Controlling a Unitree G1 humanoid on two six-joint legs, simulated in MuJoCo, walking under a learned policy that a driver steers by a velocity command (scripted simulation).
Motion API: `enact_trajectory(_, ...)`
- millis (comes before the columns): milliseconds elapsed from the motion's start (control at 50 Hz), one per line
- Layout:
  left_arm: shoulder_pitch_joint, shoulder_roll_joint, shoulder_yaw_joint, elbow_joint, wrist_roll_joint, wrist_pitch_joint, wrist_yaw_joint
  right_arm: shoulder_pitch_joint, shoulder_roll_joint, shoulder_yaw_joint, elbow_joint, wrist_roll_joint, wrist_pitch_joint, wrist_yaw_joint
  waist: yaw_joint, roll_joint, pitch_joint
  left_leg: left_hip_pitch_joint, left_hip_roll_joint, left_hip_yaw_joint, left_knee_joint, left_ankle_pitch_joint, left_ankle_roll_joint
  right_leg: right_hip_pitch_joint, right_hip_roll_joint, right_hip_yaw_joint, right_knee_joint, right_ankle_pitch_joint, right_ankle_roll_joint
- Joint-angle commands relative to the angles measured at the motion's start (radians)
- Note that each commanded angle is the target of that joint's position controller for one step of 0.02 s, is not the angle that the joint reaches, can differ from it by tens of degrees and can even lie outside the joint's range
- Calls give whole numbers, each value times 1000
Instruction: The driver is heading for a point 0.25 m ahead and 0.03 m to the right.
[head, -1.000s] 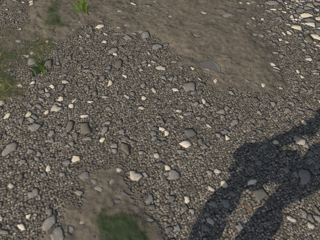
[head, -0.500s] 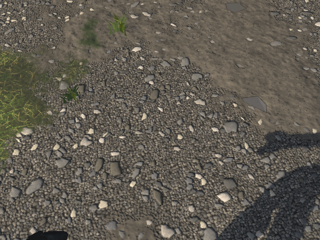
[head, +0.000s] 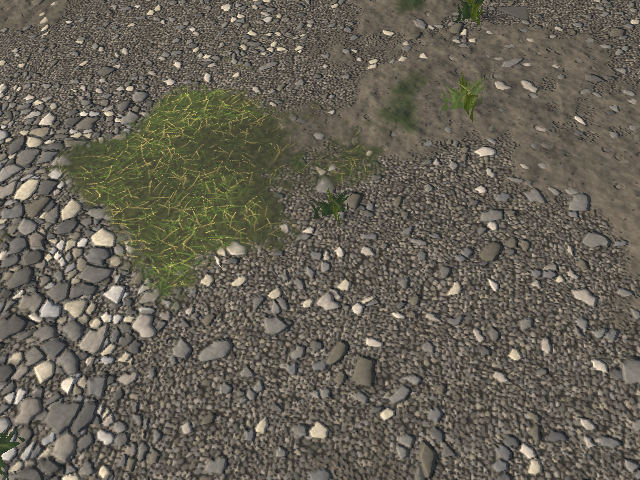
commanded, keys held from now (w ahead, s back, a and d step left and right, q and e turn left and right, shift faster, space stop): shift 0.18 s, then e+shift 0.48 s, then q+shift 0.12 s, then shift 0.22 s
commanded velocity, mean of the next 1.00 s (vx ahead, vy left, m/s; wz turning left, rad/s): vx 0.00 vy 0.00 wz -0.27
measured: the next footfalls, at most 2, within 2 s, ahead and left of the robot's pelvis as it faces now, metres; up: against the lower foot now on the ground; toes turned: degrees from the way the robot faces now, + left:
left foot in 0.16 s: +0.02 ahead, +0.15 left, +0.00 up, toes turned -1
right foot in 0.58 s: +0.03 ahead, -0.12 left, +0.00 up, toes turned -18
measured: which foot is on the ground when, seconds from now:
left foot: up 0.00-0.14, down 0.16-0.60, up 0.62-1.00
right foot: down 0.00-0.26, up 0.28-0.56, down 0.58-1.00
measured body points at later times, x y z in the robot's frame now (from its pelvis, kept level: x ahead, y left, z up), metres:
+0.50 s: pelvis +0.00 +0.02 -0.01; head +0.03 +0.00 +0.44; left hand +0.14 +0.30 -0.11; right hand +0.14 -0.27 -0.11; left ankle -0.02 +0.15 -0.74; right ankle -0.01 -0.10 -0.70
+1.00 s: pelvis +0.03 -0.04 -0.01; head +0.03 -0.05 +0.44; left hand +0.28 +0.12 -0.09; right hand +0.04 -0.33 -0.13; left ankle +0.09 +0.11 -0.74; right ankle +0.00 -0.10 -0.74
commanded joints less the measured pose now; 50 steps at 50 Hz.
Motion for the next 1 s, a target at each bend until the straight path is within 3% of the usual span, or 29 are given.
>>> enact_trajectory(20, -20, 196, 50, -51, -7, -2, -3, -31, -21, 11, -80, -7, -20, 1, 16, -221, -134, 27, 27, 87, -198, -18, -4, 160, -207, 164, -84, 420, -213)
enact_trajectory(100, 21, 203, 48, -20, -25, 6, -6, -10, -24, 12, -49, -3, -22, 11, 14, -233, -139, 177, 24, 135, -500, 88, 34, 140, -224, 180, -46, 426, -207)
enact_trajectory(140, 67, 178, 38, 9, -41, -2, -5, 24, -26, 13, -25, -12, -26, 14, -10, -193, -131, 345, 27, 121, -764, 318, 96, 53, -193, 154, -10, 369, -138)
enact_trajectory(160, 105, 144, 26, 14, -19, -16, -10, 36, -74, 7, -34, -21, -23, 8, 6, -81, -185, 492, 142, -8, -737, 480, 136, -44, -147, 103, 63, 195, -59)
enact_trajectory(180, 125, 80, 6, 0, 12, -37, -21, -9, -141, -4, -42, -40, -15, 4, 51, 158, -185, 488, 285, -134, -671, 666, 235, -148, -43, -9, 109, -103, 20)
enact_trajectory(200, 68, 91, 3, 4, 12, -42, -21, -41, -12, 28, -35, -56, -26, 13, 11, 133, -191, 363, 306, -116, -702, 524, 292, -62, -69, -1, 62, -175, 57)
enact_trajectory(220, 43, 119, 9, 10, -1, -39, -25, -71, 17, 38, -33, -60, -37, 20, 13, 91, -143, 340, 235, -53, -702, 388, 253, -38, -66, -2, 43, -71, 67)
enact_trajectory(240, 3, 142, 16, 6, -10, -33, -22, -53, -28, 19, -23, -56, -42, 17, -16, 101, -116, 355, 185, -19, -694, 303, 214, -82, -40, -10, 70, 4, 70)
enact_trajectory(280, 11, 197, 35, -10, -24, -15, -17, -13, -104, -6, -8, -42, -43, 4, -32, 151, -43, 325, 237, -41, -717, 336, 231, -170, -28, -16, 160, -16, 65)
enact_trajectory(320, 32, 191, 45, -17, -38, -6, -18, 12, -96, -11, -15, -44, -36, -10, -52, 188, -35, 332, 347, -101, -733, 470, 312, -266, -19, -38, 395, -286, 68)
enact_trajectory(340, 36, 188, 52, -22, -39, 2, -19, 13, -78, -7, -19, -46, -38, -16, -58, 169, -37, 342, 409, -127, -742, 574, 359, -332, -40, -16, 569, -390, 78)
enact_trajectory(360, 56, 180, 59, -20, -41, 13, -16, -10, -63, -4, -22, -44, -42, -19, -42, 130, -35, 340, 429, -108, -746, 631, 380, -368, -55, 4, 684, -409, 91)
enact_trajectory(400, 91, 149, 55, -17, -39, 35, -11, -94, -51, -7, -29, -31, -50, -19, -3, 87, -27, 333, 383, 0, -751, 603, 348, -379, -93, 4, 673, -320, 112)
enact_trajectory(460, 73, 120, 42, -53, -35, 42, -31, -139, -58, -17, -27, -28, -47, -14, -8, 73, -67, 335, 334, 130, -719, 602, 315, -278, -107, -56, 493, -206, 117)
enact_trajectory(520, 69, 140, 47, -100, -39, 38, -59, -100, -97, -37, -6, -13, -40, -7, -28, 91, -125, 390, 370, 165, -657, 662, 300, -193, -79, -117, 328, -166, 80)
enact_trajectory(560, 132, 154, 63, -102, -40, 42, -64, -111, -95, -39, 2, 9, -42, 0, 12, 78, -140, 354, 366, 218, -554, 606, 244, -78, -40, -156, 167, -50, 34)
enact_trajectory(580, 188, 190, 83, -90, -33, 41, -49, -63, -62, -34, 25, 9, -48, 7, 27, 1, -154, 283, 312, 275, -416, 499, 182, 41, -8, -119, 65, 70, -8)
enact_trajectory(600, 247, 341, 129, -103, -31, 37, -25, -51, -28, -24, 2, -25, -55, 14, 35, -276, -146, 12, 186, 342, -102, 138, 76, 227, -188, 208, -27, 511, -117)
enact_trajectory(620, 242, 410, 132, -136, 8, 11, -28, -169, 17, -3, -76, -51, -61, 8, 42, -405, -215, -237, 9, 183, 137, -283, 28, 278, -382, 608, -85, 598, -346)
enact_trajectory(640, 236, 344, 115, -144, 18, -14, -41, -208, -37, -16, -65, -39, -63, 5, 84, -207, -255, -266, 36, 54, 224, -262, 50, 295, -384, 559, -119, 442, -355)
enact_trajectory(660, 203, 316, 105, -141, 6, -29, -37, -219, -37, -17, -62, -20, -66, 1, 56, -158, -198, -274, 49, 34, 215, -172, 79, 245, -335, 487, -121, 335, -304)
enact_trajectory(680, 129, 272, 91, -148, -16, -27, -27, -169, -54, -23, -24, -17, -61, -7, 15, -85, -165, -274, 84, 45, 176, -74, 83, 211, -300, 379, -108, 287, -243)
enact_trajectory(700, 65, 220, 70, -162, -28, -19, -14, -137, -73, -29, 1, -21, -53, -14, -6, -100, -159, -230, 104, 55, 132, -3, 75, 168, -272, 302, -101, 306, -206)
enact_trajectory(720, 42, 188, 52, -167, -20, -15, -5, -102, -66, -29, 28, -20, -46, -10, -18, -131, -174, -149, 98, 81, 150, 52, 61, 118, -237, 237, -100, 366, -193)
enact_trajectory(780, 25, 98, 9, -143, 15, -22, 1, -27, -10, -11, 85, -6, -34, 1, -33, -122, -194, -9, 108, 101, 59, 153, 27, 75, -188, 83, -116, 403, -177)
enact_trajectory(820, 33, 118, 11, -122, 16, -22, 0, -73, 8, 0, 70, -11, -32, 2, -10, -147, -141, 18, 123, 102, -96, 163, 19, 63, -173, 81, -132, 319, -172)
enact_trajectory(880, 19, 149, 18, -106, 19, -14, -6, -95, -9, 2, 67, -15, -34, 3, 13, -165, -90, 71, 128, 108, -277, 123, 20, 48, -192, 130, -154, 178, -189)
enact_trajectory(960, -1, 131, 12, -72, 6, -14, -22, -62, -11, 4, 92, -16, -46, -1, 8, -144, -56, 142, 117, 116, -459, 93, 31, 35, -202, 191, -126, 133, -200)
enact_trajectory(1000, -6, 108, 4, -49, -5, -20, -25, -17, 0, 12, 113, -32, -60, 0, -31, -98, -68, 272, 121, 106, -658, 333, 50, 10, -168, 175, -93, 152, -152)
